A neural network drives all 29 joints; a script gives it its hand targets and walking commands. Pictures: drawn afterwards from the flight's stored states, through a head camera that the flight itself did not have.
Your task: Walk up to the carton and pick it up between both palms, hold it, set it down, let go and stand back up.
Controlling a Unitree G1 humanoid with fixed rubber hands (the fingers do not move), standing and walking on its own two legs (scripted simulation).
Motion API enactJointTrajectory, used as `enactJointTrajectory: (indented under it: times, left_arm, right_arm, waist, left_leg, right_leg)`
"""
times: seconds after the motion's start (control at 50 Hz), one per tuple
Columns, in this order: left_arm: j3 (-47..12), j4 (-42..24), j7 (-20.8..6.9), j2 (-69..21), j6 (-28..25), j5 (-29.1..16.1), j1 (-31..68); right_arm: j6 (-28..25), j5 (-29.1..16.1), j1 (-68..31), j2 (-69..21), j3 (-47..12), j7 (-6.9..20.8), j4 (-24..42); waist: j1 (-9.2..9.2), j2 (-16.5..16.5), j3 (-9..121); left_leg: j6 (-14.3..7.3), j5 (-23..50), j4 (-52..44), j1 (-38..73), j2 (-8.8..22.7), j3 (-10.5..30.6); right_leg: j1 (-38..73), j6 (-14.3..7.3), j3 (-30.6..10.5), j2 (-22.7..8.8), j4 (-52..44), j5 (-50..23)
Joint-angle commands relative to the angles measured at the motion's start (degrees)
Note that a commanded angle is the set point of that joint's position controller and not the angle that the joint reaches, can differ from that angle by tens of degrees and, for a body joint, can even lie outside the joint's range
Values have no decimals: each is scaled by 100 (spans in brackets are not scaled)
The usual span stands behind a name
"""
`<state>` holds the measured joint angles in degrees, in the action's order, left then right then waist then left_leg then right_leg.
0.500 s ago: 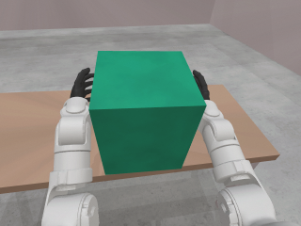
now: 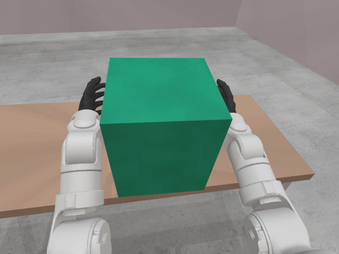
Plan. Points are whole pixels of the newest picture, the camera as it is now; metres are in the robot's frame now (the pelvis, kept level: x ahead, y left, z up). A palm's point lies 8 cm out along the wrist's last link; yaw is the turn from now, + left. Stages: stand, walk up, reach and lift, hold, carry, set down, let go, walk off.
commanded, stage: hold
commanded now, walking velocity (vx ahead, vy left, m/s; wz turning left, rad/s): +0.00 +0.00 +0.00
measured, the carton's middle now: (160, 128) +0.35 +0.00 +0.15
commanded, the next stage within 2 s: none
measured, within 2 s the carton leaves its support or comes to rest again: neither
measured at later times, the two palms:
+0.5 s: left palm (90, 112) +0.36 +0.15 +0.19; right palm (226, 116) +0.35 -0.15 +0.18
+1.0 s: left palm (90, 113) +0.36 +0.15 +0.19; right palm (225, 116) +0.36 -0.15 +0.18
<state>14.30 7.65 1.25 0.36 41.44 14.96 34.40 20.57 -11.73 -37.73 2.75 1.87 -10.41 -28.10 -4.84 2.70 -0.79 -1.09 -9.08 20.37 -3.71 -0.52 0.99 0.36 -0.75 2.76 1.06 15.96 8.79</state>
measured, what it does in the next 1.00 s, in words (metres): stands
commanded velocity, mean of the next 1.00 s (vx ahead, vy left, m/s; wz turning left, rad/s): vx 0.00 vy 0.00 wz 0.00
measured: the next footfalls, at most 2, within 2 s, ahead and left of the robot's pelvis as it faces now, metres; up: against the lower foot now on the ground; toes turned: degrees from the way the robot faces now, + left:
none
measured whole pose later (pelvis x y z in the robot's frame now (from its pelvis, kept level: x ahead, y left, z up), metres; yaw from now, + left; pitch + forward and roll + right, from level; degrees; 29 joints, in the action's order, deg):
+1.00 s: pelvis +0.00 +0.00 +0.00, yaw -1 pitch -8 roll -1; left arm 13.8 8.8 1.4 0.0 40.9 15.4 35.3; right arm 18.6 -10.5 -37.4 2.4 3.0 -9.6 -29.4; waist -4.1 3.0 -1.0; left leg -1.2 -8.9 20.5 -4.0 -0.5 0.3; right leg -0.5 -0.7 2.2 1.1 16.7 8.8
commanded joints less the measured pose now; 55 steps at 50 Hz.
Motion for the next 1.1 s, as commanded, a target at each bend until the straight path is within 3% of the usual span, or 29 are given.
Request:
enactJointTrajectory:
  times: [0.0, 0.14, 0.3, 0.4, 0.52, 0.88, 0.9, 0.92, 1.08]
  left_arm:
    - [-2780, -897, -978, -3411, -344, -781, 3824]
    - [-2900, -1036, -972, -3420, -435, -844, 3936]
    - [-2787, -814, -928, -3422, -435, -790, 4001]
    - [-2598, -523, -986, -3326, -402, -695, 3998]
    - [-2622, -537, -1015, -3351, -432, -713, 4022]
    - [-2867, -809, -888, -3455, -439, -800, 3942]
    - [-2944, -769, -845, -3463, -471, -879, 4209]
    - [-2953, -641, -782, -3498, -487, -901, 4217]
    - [-2852, -635, -823, -3515, -437, -885, 4145]
  right_arm:
    - [-304, -448, -4405, -3287, -2165, 426, 1798]
    - [-435, -436, -4659, -3339, -2284, 474, 2167]
    - [-526, -318, -4805, -3392, -2189, 552, 1968]
    - [-517, -202, -4797, -3335, -2010, 540, 1640]
    - [-546, -181, -4722, -3345, -1970, 517, 1567]
    - [-592, -288, -4679, -3272, -2105, 578, 1794]
    - [-626, -364, -5233, -3402, -2289, 572, 2012]
    - [-591, -348, -5099, -3466, -2240, 570, 1863]
    - [-461, -399, -4885, -3453, -2182, 503, 1661]
  waist:
    - [-188, -509, 2293]
    - [-116, -458, 2505]
    - [21, -408, 2428]
    - [1, -347, 2172]
    - [-124, -441, 2287]
    - [-93, -536, 2421]
    - [174, -535, 2557]
    - [76, -484, 2493]
    - [-25, -427, 2486]
  left_leg:
    - [279, 1568, -131, 1042, -113, -47]
    - [256, 1480, -144, 1065, -113, -51]
    - [160, 1228, -233, 994, -88, -116]
    - [119, 882, -321, 849, -101, -152]
    - [166, 1111, -253, 876, -126, -154]
    - [257, 1453, -154, 1141, -66, -92]
    - [169, 1324, -141, 952, -69, -46]
    - [138, 1205, -170, 968, -37, -62]
    - [158, 1287, -167, 950, -98, -78]
  right_leg:
    - [288, 250, 66, 160, -193, -1161]
    - [253, 255, 131, 180, -170, -1035]
    - [175, 239, 112, 158, -210, -741]
    - [160, 257, 98, 111, -264, -533]
    - [286, 267, 105, 108, -218, -822]
    - [98, 203, 154, 186, -210, -761]
    - [46, 213, 113, 170, -156, -563]
    - [-62, 200, 91, 194, -164, -481]
    - [152, 285, 14, 153, -158, -840]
